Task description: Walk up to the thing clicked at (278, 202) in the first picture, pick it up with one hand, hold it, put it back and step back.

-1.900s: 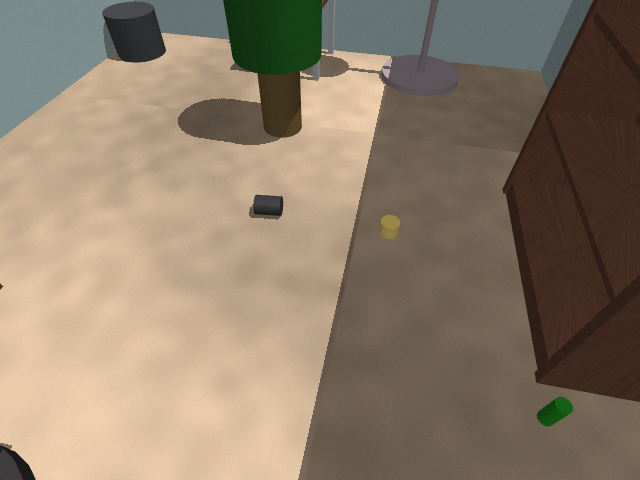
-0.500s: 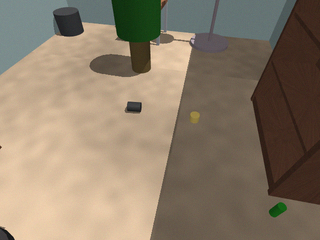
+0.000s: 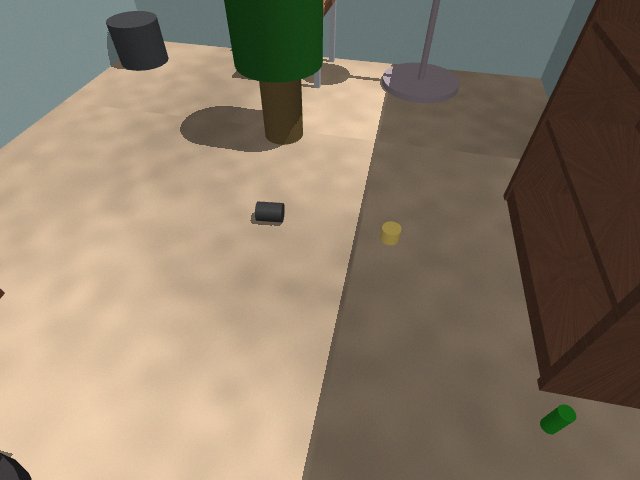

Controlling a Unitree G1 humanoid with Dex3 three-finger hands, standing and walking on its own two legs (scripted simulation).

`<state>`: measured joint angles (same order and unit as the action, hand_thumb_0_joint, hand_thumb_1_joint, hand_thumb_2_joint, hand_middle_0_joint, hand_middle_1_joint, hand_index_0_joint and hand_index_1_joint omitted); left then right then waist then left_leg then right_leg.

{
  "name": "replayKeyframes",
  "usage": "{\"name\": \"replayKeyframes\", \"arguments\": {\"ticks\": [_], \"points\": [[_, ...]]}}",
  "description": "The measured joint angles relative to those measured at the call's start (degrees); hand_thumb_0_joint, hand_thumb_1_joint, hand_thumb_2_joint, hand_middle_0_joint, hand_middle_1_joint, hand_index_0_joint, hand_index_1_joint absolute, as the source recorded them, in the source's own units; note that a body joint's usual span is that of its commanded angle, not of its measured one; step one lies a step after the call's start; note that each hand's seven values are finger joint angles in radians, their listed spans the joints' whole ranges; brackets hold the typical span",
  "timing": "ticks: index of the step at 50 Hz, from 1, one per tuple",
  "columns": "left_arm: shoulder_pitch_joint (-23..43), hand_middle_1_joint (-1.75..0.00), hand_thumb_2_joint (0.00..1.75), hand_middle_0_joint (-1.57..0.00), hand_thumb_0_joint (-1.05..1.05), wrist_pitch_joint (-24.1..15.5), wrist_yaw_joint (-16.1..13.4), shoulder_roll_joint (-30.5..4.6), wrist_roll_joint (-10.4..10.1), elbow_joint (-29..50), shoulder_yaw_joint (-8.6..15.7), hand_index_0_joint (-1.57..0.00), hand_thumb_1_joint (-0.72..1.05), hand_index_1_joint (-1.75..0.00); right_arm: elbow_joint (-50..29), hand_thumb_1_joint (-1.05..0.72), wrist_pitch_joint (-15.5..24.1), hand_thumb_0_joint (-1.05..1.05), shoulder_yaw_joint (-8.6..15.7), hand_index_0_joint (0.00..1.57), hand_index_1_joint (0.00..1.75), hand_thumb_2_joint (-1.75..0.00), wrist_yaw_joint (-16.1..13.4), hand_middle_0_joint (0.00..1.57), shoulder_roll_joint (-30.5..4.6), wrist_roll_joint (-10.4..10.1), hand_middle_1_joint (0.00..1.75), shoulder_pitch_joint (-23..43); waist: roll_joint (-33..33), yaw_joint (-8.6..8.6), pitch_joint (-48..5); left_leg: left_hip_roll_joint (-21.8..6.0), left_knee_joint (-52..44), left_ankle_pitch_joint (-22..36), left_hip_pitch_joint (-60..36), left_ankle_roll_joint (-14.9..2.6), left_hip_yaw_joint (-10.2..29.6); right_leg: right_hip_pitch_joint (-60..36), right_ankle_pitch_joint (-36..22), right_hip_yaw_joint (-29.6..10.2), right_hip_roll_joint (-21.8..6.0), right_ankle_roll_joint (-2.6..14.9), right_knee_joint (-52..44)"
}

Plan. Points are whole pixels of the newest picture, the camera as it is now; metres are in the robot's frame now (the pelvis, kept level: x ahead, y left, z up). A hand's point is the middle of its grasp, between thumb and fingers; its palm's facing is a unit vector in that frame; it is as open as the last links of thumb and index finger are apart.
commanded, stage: stand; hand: left
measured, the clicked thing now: (270, 211) +1.32 +0.28 -0.74
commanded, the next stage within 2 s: walk up in 0.52 s
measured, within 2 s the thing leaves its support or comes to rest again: neither
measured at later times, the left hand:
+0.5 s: hand out of the picture +0.07 +0.25 -0.16, palm faces -0.03 -0.94 -0.34, open 7.4 cm
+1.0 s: hand out of the picture +0.14 +0.37 -0.16, palm faces -0.10 -0.91 -0.39, open 7.4 cm
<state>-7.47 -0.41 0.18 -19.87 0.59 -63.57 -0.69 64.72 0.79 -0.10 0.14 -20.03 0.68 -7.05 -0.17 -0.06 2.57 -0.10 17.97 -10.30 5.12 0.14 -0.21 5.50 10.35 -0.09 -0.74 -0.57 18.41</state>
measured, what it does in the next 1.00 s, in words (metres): walks ahead: left foot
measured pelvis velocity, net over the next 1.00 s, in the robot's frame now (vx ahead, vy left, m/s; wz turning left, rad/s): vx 0.11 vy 0.08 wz -0.08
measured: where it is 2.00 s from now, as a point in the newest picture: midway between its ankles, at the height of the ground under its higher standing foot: (292, 385)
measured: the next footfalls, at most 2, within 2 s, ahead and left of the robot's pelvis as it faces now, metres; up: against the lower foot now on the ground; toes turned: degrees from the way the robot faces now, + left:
left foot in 0.86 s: +0.16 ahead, +0.18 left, +0.00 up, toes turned +0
right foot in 1.30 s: +0.39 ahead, -0.05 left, +0.00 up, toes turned -11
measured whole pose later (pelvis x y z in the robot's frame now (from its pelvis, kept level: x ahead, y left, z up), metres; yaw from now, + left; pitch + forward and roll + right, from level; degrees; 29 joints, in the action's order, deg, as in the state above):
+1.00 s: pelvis +0.11 +0.08 -0.01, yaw -4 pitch -2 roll -1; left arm -18.8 -1.0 1.5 -25.3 0.8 -58.5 2.6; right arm 53.2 3.6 6.0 4.1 -23.0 2.0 -12.2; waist 0.4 -0.2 3.2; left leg -1.3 31.5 -17.6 11.8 -1.8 -3.7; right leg 18.5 25.9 -3.6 -0.8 2.9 58.3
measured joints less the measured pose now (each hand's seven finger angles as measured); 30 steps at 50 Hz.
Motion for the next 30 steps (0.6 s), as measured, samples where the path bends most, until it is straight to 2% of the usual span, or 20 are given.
{"name": "replayKeyframes", "arguments": {"ticks": [26,27,30], "points": [[0.1,-0.3,0.9,-0.2,0.01,0.1,0.0,-0.1,0.1,0.0,0.1,-0.21,0.9,-0.3,-0.3,-0.9,0.1,0.01,-0.1,0.21,0.29,-0.9,-0.1,0.2,-0.1,0.1,0.3,0.2,0.0,-0.09,0.1,0.1,-0.3,-0.1,-0.3,-0.08,0.0,-0.4,0.1,0.0,-0.1,-0.12,-0.4],[-0.3,-0.3,0.9,-0.2,0.01,0.0,0.4,-0.1,0.2,0.5,0.6,-0.21,0.9,-0.3,-0.9,-0.9,0.0,0.01,0.5,0.21,0.29,-0.9,0.5,0.2,-0.1,0.5,0.3,-0.1,0.0,-0.13,0.0,0.1,0.9,-1.7,0.2,-0.52,-0.2,0.2,1.4,-0.1,-0.1,0.27,0.7],[-3.0,-0.3,0.9,-0.2,0.01,-0.8,1.6,-0.6,0.9,2.1,2.0,-0.21,0.9,-0.3,-3.3,-0.9,0.1,0.01,2.5,0.21,0.3,-0.9,2.2,0.2,-1.0,1.4,0.3,-1.6,-0.3,-0.23,-1.5,0.1,7.1,-11.2,2.4,-2.44,-1.1,2.9,9.3,-1.0,0.0,1.71,6.9]]}}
